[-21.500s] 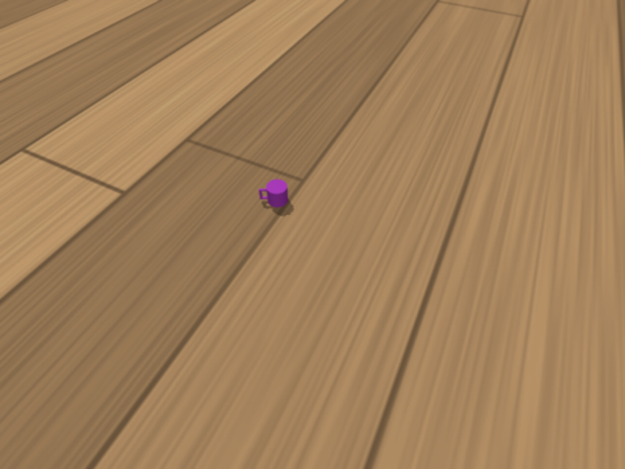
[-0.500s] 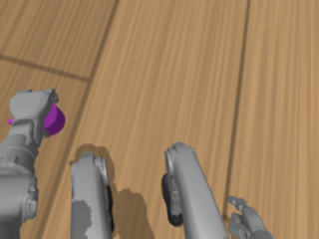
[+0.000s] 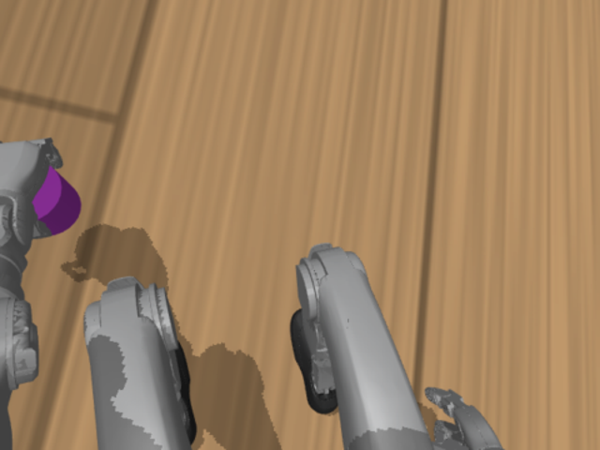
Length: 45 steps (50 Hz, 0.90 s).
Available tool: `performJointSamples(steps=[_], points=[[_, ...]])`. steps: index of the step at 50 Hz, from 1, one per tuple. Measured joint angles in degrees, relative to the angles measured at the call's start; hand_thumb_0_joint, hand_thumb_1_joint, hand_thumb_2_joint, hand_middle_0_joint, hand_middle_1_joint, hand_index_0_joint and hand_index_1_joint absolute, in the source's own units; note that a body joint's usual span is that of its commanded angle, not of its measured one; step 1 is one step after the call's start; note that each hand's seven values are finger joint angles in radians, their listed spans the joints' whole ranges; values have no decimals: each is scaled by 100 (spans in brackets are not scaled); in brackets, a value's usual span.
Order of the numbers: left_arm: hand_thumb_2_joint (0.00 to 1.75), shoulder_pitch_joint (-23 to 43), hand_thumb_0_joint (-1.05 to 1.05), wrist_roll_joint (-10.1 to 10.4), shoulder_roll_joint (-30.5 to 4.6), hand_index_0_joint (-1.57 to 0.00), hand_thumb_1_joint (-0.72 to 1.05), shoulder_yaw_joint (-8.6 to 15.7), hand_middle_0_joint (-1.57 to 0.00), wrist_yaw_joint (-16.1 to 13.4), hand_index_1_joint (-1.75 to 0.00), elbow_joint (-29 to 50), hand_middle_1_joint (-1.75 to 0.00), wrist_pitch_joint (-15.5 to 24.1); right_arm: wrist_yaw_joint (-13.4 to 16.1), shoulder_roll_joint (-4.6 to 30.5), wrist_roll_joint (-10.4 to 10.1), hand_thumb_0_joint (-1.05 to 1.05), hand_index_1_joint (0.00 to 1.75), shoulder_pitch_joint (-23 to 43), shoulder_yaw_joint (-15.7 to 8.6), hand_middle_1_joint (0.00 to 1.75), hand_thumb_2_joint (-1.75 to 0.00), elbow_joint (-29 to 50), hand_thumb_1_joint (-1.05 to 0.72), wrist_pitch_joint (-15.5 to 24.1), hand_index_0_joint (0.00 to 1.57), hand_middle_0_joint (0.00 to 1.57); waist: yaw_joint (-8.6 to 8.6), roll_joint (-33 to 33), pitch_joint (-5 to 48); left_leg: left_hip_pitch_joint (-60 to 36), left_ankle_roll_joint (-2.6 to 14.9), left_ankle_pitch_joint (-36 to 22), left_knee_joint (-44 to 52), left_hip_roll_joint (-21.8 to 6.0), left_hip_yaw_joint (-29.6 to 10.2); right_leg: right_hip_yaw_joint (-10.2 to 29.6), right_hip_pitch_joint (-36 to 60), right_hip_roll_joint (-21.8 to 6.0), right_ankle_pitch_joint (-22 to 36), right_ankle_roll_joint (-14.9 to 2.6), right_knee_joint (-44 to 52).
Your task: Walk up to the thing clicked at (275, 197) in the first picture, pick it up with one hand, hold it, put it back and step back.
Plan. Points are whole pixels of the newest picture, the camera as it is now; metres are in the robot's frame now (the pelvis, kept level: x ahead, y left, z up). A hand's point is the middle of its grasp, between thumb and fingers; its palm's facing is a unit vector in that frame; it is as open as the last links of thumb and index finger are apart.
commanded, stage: crouch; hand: left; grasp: from above
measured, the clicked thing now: (22, 202) +0.45 +0.31 -0.23
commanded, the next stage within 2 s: lower in 0.26 s
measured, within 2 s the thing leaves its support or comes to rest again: rests again in 0.98 s
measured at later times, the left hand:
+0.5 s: hand (39, 196) +0.46 +0.29 -0.23, palm faces -0.48 -0.06 -0.87, open 11.1 cm
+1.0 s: hand (61, 202) +0.46 +0.28 -0.29, palm faces -0.48 -0.09 -0.87, open 11.1 cm
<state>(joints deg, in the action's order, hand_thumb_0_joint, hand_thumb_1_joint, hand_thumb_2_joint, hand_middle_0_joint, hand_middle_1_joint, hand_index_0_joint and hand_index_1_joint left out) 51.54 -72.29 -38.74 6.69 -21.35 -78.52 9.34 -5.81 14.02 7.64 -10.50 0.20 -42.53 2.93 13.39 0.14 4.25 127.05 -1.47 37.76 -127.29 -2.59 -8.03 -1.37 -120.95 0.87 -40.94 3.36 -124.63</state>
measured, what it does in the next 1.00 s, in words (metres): lowers itself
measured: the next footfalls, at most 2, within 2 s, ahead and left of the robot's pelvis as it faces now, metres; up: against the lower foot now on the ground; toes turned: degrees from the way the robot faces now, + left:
none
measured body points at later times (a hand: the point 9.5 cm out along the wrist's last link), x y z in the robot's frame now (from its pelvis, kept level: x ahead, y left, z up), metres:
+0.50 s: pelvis +0.00 +0.00 -0.04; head +0.25 +0.06 +0.33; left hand +0.48 +0.29 -0.18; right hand +0.04 -0.28 -0.14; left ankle +0.08 +0.14 -0.35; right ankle +0.09 -0.14 -0.35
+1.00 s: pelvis +0.00 +0.00 -0.07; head +0.28 +0.07 +0.27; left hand +0.48 +0.28 -0.24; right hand +0.04 -0.28 -0.17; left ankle +0.08 +0.14 -0.35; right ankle +0.09 -0.14 -0.35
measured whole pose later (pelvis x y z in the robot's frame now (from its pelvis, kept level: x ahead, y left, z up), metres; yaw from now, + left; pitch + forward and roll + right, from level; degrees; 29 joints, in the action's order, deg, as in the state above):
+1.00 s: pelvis +0.00 +0.00 -0.07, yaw -4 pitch +33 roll -10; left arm 55.3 -73.9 -46.7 10.0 -26.9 -86.5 11.5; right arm -8.6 15.6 11.2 -5.6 6.4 -41.8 4.6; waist 16.4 -3.4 -3.7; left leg 136.6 -2.3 39.3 -141.7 -2.1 -12.6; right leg -3.3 -129.5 3.0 -41.6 4.2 -137.0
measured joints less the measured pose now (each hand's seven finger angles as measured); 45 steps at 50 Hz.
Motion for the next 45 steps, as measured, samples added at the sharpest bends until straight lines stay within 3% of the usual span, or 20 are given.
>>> performJointSamples(steps=[15, 29, 45], points=[[66, 232, -2, -120, -253, -61, -19, 116, -52, -132, -69, -322, -72, 139, -83, 35, 109, 1, 30, 130, 189, 30, -90, -35, -92, 32, 20, 21, 84, -74, -174, 402, -22, -10, -495, 9, -107, -27, -390, 68, 23, 34, -465], [66, 490, -2, -133, -524, -61, -19, 42, -53, -154, -69, -704, -71, 162, -147, 129, 169, 0, 30, 277, 394, 30, -90, 47, -92, 71, 20, 20, 173, -153, -389, 646, -36, 16, -847, 44, -239, -102, -575, 102, 3, 37, -749], [66, 319, -2, -179, -707, -61, -19, 287, -53, -491, -69, -650, -71, 228, -246, 144, 313, 0, 30, 408, 520, 30, -89, 60, -91, 122, 20, 20, 266, -317, -714, 935, -71, 103, -1331, 58, -385, -157, -839, 178, -47, 67, -1163]])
